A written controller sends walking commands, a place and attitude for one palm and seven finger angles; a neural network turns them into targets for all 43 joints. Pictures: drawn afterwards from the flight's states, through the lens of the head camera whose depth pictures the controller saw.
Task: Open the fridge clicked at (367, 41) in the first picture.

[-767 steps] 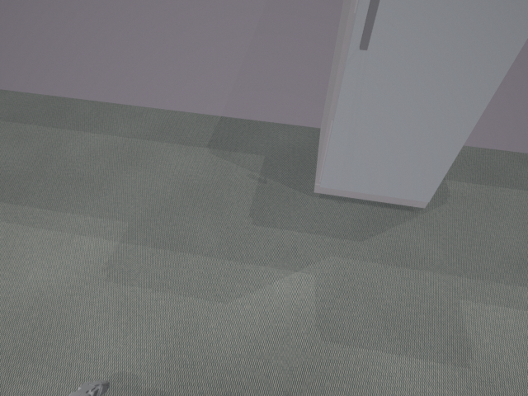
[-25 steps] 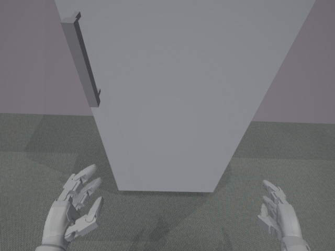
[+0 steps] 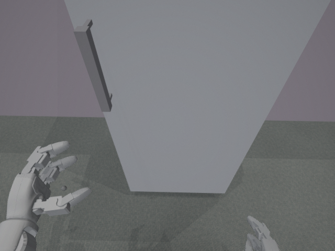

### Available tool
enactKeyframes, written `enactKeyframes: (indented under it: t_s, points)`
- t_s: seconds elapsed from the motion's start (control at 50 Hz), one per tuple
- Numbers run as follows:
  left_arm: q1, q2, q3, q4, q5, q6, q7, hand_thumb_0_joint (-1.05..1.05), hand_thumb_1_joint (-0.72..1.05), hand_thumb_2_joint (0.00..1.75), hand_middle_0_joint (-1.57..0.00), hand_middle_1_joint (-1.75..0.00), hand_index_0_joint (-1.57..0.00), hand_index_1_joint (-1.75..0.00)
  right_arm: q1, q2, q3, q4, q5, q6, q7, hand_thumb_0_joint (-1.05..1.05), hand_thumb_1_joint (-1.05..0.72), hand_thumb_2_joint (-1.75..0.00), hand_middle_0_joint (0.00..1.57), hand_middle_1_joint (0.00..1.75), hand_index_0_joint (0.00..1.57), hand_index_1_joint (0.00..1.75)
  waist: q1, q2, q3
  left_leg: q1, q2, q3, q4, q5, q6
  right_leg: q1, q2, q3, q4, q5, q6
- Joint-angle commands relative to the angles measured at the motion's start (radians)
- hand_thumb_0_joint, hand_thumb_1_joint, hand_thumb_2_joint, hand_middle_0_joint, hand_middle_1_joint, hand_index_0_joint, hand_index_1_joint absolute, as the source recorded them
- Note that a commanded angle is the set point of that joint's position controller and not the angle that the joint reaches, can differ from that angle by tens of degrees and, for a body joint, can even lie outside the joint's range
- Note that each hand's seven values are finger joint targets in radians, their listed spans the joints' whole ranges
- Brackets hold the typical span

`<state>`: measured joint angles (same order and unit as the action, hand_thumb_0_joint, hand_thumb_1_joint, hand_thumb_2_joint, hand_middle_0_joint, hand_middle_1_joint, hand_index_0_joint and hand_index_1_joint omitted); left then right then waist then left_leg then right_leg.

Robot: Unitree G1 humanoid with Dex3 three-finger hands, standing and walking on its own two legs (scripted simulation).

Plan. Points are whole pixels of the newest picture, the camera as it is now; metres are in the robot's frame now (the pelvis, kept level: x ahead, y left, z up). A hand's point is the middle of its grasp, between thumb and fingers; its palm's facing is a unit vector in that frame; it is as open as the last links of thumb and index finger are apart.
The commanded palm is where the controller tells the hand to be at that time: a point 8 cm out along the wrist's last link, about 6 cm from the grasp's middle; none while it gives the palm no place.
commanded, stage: raise the hand to about handle height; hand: left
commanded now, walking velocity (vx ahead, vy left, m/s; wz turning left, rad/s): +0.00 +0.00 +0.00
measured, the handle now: (98, 70) +0.49 +0.20 +0.18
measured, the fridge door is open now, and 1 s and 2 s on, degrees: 0 0 0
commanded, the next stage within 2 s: move the hooked fingers beside the handle in 1.22 s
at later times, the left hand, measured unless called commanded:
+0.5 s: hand (33, 148) +0.26 +0.26 +0.17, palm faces +0.10 -0.99 -0.08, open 13.8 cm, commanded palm +0.22 +0.31 +0.18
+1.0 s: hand (32, 129) +0.28 +0.26 +0.20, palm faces +0.09 -0.99 -0.06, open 14.0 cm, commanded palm +0.24 +0.31 +0.21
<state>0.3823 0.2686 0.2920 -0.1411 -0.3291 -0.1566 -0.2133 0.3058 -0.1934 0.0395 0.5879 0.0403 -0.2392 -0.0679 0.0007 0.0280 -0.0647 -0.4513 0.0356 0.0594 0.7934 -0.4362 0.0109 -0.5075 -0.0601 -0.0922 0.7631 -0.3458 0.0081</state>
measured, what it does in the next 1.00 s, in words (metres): stands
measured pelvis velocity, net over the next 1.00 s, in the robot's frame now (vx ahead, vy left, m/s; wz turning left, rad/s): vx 0.00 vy -0.01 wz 0.00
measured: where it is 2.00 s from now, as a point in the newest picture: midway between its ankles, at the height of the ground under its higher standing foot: outside the picture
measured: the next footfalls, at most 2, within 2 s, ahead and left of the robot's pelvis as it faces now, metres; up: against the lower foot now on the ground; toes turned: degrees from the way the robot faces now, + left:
none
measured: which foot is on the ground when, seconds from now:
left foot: down 0.00-1.00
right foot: down 0.00-1.00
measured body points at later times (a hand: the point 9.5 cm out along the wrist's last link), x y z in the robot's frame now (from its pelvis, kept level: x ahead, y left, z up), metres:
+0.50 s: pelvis +0.01 +0.00 +0.02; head +0.00 -0.02 +0.47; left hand +0.25 +0.31 +0.18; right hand +0.22 -0.22 -0.04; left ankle -0.02 +0.11 -0.71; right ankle +0.02 -0.13 -0.71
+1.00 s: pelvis +0.00 -0.01 +0.03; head -0.01 -0.03 +0.48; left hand +0.27 +0.31 +0.21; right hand +0.19 -0.25 -0.04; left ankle -0.02 +0.11 -0.71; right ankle +0.02 -0.13 -0.71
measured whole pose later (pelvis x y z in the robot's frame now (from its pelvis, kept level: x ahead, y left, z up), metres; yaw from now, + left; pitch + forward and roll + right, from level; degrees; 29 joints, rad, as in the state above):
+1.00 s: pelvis +0.00 -0.01 +0.03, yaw +0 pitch -2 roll +0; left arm -0.08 0.43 0.48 0.10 -0.34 0.14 -0.42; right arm 0.24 -0.28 0.06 0.61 0.08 -0.23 -0.11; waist 0.04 0.05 -0.01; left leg -0.15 0.03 0.05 0.48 -0.30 -0.01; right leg -0.21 -0.04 -0.11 0.48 -0.23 -0.01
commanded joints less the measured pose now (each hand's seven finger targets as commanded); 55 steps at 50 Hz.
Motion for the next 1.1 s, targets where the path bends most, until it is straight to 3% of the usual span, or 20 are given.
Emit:
enactKeyframes:
  t_s: [0.0, 0.02, 0.06, 0.14, 0.18, 0.24, 0.32, 0.36, 0.42, 0.54, 0.64, 0.7, 0.74, 0.78, 0.84, 0.9, 0.94, 0.98, 1.04, 1.08]
  points:
    - [-0.150, 0.118, 0.025, -0.195, 0.020, -0.127, -0.011, 0.00, -0.15, 0.45, -0.27, -0.98, -0.27, -0.98, -0.112, -0.170, -0.052, -0.157, 0.003, -0.103, 0.000, 0.00, -0.90, -0.90, 0.20, 0.30, 0.20, 0.30, 0.005, 0.030, -0.099, 0.020, -0.023, -0.069, -0.160, 0.250, -0.011, 0.121, 0.056, 0.000, -0.106, 0.151, -0.018]
    - [-0.188, 0.124, 0.005, -0.189, 0.025, -0.123, -0.035, 0.00, -0.17, 0.44, -0.28, -0.99, -0.28, -0.99, -0.107, -0.181, -0.053, -0.148, 0.007, -0.113, -0.004, 0.00, -0.90, -0.90, 0.20, 0.30, 0.20, 0.30, -0.005, 0.058, -0.099, 0.033, -0.024, -0.072, -0.165, 0.227, -0.010, 0.117, 0.054, 0.005, -0.117, 0.128, -0.019]
    - [-0.248, 0.151, 0.005, -0.151, 0.016, -0.086, -0.088, 0.00, -0.22, 0.42, -0.28, -1.02, -0.28, -1.02, -0.107, -0.198, -0.055, -0.142, 0.016, -0.123, -0.022, 0.00, -0.90, -0.90, 0.20, 0.30, 0.20, 0.30, -0.010, 0.020, -0.090, 0.042, -0.023, -0.078, -0.180, 0.196, -0.001, 0.137, 0.051, 0.012, -0.145, 0.104, -0.018]
    - [-0.330, 0.302, 0.140, -0.159, 0.000, -0.025, -0.122, 0.00, -0.31, 0.38, -0.29, -1.08, -0.29, -1.08, -0.126, -0.207, -0.049, -0.137, 0.018, -0.137, -0.047, 0.00, -0.90, -0.90, 0.20, 0.30, 0.20, 0.30, 0.035, 0.045, -0.151, 0.109, -0.026, -0.090, -0.215, 0.260, 0.004, 0.237, 0.047, 0.011, -0.169, 0.161, -0.025]
    - [-0.338, 0.319, 0.195, -0.180, -0.020, -0.015, -0.109, 0.00, -0.36, 0.36, -0.29, -1.11, -0.29, -1.11, -0.134, -0.190, -0.043, -0.144, 0.017, -0.140, -0.047, 0.00, -0.90, -0.90, 0.20, 0.30, 0.20, 0.30, 0.054, 0.074, -0.181, 0.152, -0.029, -0.088, -0.233, 0.338, -0.002, 0.283, 0.046, 0.003, -0.172, 0.242, -0.027]
    - [-0.365, 0.325, 0.234, -0.146, -0.047, 0.004, -0.094, 0.00, -0.43, 0.33, -0.29, -1.15, -0.29, -1.15, -0.141, -0.182, -0.031, -0.137, 0.013, -0.136, -0.042, 0.00, -0.90, -0.90, 0.20, 0.30, 0.20, 0.30, 0.068, 0.054, -0.136, 0.165, -0.027, -0.087, -0.257, 0.393, -0.011, 0.317, 0.056, -0.007, -0.191, 0.302, -0.031]
    - [-0.429, 0.282, 0.189, -0.056, -0.045, 0.079, -0.120, 0.00, -0.50, 0.30, -0.30, -1.20, -0.30, -1.20, -0.150, -0.189, -0.027, -0.128, 0.024, -0.129, -0.039, 0.00, -0.90, -0.90, 0.20, 0.30, 0.20, 0.30, 0.055, 0.100, -0.075, 0.195, -0.027, -0.074, -0.282, 0.397, -0.014, 0.296, 0.053, -0.005, -0.219, 0.324, -0.027]
    - [-0.469, 0.273, 0.157, -0.022, -0.033, 0.133, -0.149, 0.00, -0.50, 0.30, -0.30, -1.20, -0.30, -1.20, -0.146, -0.193, -0.023, -0.129, 0.029, -0.121, -0.041, 0.00, -0.90, -0.90, 0.20, 0.30, 0.20, 0.30, 0.048, 0.084, -0.063, 0.214, -0.024, -0.071, -0.293, 0.430, -0.009, 0.312, 0.052, -0.003, -0.237, 0.359, -0.026]
    - [-0.541, 0.320, 0.171, -0.010, -0.023, 0.195, -0.174, 0.00, -0.50, 0.30, -0.30, -1.20, -0.30, -1.20, -0.156, -0.197, -0.020, -0.138, 0.032, -0.105, -0.050, 0.00, -0.90, -0.90, 0.20, 0.30, 0.20, 0.30, 0.043, 0.006, -0.067, 0.220, -0.025, -0.076, -0.308, 0.377, 0.004, 0.314, 0.054, 0.002, -0.264, 0.325, -0.020]
    - [-0.714, 0.466, 0.308, -0.063, -0.036, 0.172, -0.172, 0.00, -0.50, 0.30, -0.30, -1.20, -0.30, -1.20, -0.188, -0.184, -0.005, -0.135, 0.024, -0.087, -0.057, 0.00, -0.90, -0.90, 0.20, 0.30, 0.20, 0.30, 0.060, 0.024, -0.150, 0.289, -0.033, -0.075, -0.330, 0.410, 0.007, 0.396, 0.057, 0.014, -0.297, 0.350, -0.026]
    - [-0.791, 0.448, 0.275, 0.062, -0.028, 0.196, -0.191, 0.00, -0.50, 0.30, -0.30, -1.20, -0.30, -1.20, -0.194, -0.181, 0.003, -0.119, 0.034, -0.080, -0.062, 0.00, -0.90, -0.90, 0.20, 0.30, 0.20, 0.30, 0.052, 0.086, -0.095, 0.300, -0.035, -0.071, -0.362, 0.375, 0.004, 0.378, 0.054, 0.016, -0.332, 0.321, -0.030]
    - [-0.832, 0.461, 0.254, 0.141, -0.017, 0.252, -0.219, 0.00, -0.50, 0.30, -0.30, -1.20, -0.30, -1.20, -0.193, -0.194, 0.001, -0.118, 0.043, -0.070, -0.065, 0.00, -0.90, -0.90, 0.20, 0.30, 0.20, 0.30, 0.044, 0.054, -0.072, 0.286, -0.035, -0.075, -0.378, 0.348, 0.008, 0.371, 0.046, 0.016, -0.344, 0.300, -0.027]
    - [-0.764, 0.422, 0.224, 0.211, -0.019, 0.290, -0.240, 0.00, -0.50, 0.30, -0.30, -1.20, -0.30, -1.20, -0.187, -0.197, -0.001, -0.126, 0.045, -0.061, -0.058, 0.00, -0.90, -0.90, 0.20, 0.30, 0.20, 0.30, 0.051, -0.004, -0.050, 0.268, -0.034, -0.074, -0.378, 0.343, 0.010, 0.367, 0.046, 0.016, -0.347, 0.295, -0.027]
    - [-0.736, 0.427, 0.232, 0.213, -0.023, 0.310, -0.254, 0.00, -0.50, 0.30, -0.30, -1.20, -0.30, -1.20, -0.194, -0.205, -0.005, -0.138, 0.048, -0.053, -0.051, 0.00, -0.90, -0.90, 0.20, 0.30, 0.20, 0.30, 0.055, -0.025, -0.075, 0.259, -0.037, -0.071, -0.371, 0.333, 0.011, 0.368, 0.041, 0.019, -0.340, 0.288, -0.023]
    - [-0.738, 0.478, 0.288, 0.117, -0.035, 0.286, -0.243, 0.00, -0.50, 0.30, -0.30, -1.20, -0.30, -1.20, -0.215, -0.200, -0.009, -0.162, 0.042, -0.049, -0.040, 0.00, -0.90, -0.90, 0.20, 0.30, 0.20, 0.30, 0.072, -0.014, -0.125, 0.274, -0.039, -0.068, -0.362, 0.354, 0.011, 0.401, 0.041, 0.026, -0.333, 0.291, -0.025]
    - [-0.774, 0.509, 0.335, -0.018, -0.035, 0.226, -0.202, 0.00, -0.50, 0.30, -0.30, -1.20, -0.30, -1.20, -0.219, -0.185, -0.009, -0.177, 0.036, -0.057, -0.039, 0.00, -0.90, -0.90, 0.20, 0.30, 0.20, 0.30, 0.078, 0.058, -0.199, 0.315, -0.042, -0.061, -0.368, 0.392, 0.009, 0.429, 0.045, 0.022, -0.325, 0.320, -0.027]
    - [-0.768, 0.533, 0.366, -0.029, -0.035, 0.197, -0.174, 0.00, -0.50, 0.30, -0.30, -1.20, -0.30, -1.20, -0.209, -0.184, -0.008, -0.163, 0.028, -0.063, -0.039, 0.00, -0.90, -0.90, 0.20, 0.30, 0.20, 0.30, 0.081, 0.048, -0.170, 0.311, -0.038, -0.058, -0.371, 0.396, 0.011, 0.428, 0.049, 0.024, -0.335, 0.326, -0.027]
    - [-0.786, 0.494, 0.341, 0.010, -0.028, 0.191, -0.163, 0.00, -0.50, 0.30, -0.30, -1.20, -0.30, -1.20, -0.202, -0.182, -0.009, -0.149, 0.033, -0.066, -0.046, 0.00, -0.90, -0.90, 0.20, 0.30, 0.20, 0.30, 0.065, 0.071, -0.122, 0.306, -0.038, -0.051, -0.382, 0.364, 0.011, 0.401, 0.049, 0.026, -0.346, 0.304, -0.026]
    - [-0.795, 0.450, 0.282, 0.084, -0.012, 0.224, -0.169, 0.00, -0.50, 0.30, -0.30, -1.20, -0.30, -1.20, -0.197, -0.189, -0.011, -0.132, 0.039, -0.065, -0.055, 0.00, -0.90, -0.90, 0.20, 0.30, 0.20, 0.30, 0.051, 0.078, -0.038, 0.292, -0.034, -0.050, -0.391, 0.307, 0.013, 0.354, 0.046, 0.033, -0.370, 0.245, -0.026]
    - [-0.809, 0.432, 0.246, 0.103, -0.004, 0.249, -0.185, 0.00, -0.50, 0.30, -0.30, -1.20, -0.30, -1.20, -0.195, -0.193, -0.012, -0.132, 0.044, -0.065, -0.061, 0.00, -0.90, -0.90, 0.20, 0.30, 0.20, 0.30, 0.041, 0.087, -0.049, 0.297, -0.036, -0.051, -0.394, 0.292, 0.013, 0.352, 0.044, 0.033, -0.368, 0.232, -0.023]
